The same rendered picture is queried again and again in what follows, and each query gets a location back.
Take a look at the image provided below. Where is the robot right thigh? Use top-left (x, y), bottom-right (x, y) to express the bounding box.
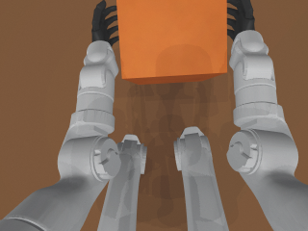
top-left (173, 133), bottom-right (229, 231)

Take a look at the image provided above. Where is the robot left hand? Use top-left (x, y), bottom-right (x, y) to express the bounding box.
top-left (91, 0), bottom-right (119, 46)

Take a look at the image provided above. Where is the robot left thigh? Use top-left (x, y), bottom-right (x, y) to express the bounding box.
top-left (97, 140), bottom-right (147, 231)

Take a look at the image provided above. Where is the robot right upper arm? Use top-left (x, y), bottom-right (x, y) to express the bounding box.
top-left (226, 128), bottom-right (308, 231)

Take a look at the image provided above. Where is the robot left upper arm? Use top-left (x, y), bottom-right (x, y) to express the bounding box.
top-left (0, 135), bottom-right (121, 231)

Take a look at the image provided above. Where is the robot right forearm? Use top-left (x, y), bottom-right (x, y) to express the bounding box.
top-left (229, 30), bottom-right (298, 156)

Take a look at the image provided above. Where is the robot left forearm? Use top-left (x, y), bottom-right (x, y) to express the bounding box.
top-left (57, 40), bottom-right (119, 163)

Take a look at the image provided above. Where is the robot thigh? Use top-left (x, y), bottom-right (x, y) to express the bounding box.
top-left (173, 133), bottom-right (229, 231)
top-left (97, 140), bottom-right (147, 231)

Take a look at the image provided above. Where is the robot right hand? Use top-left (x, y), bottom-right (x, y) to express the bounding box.
top-left (226, 0), bottom-right (255, 42)

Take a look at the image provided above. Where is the carton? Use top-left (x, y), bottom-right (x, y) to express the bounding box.
top-left (116, 0), bottom-right (227, 85)

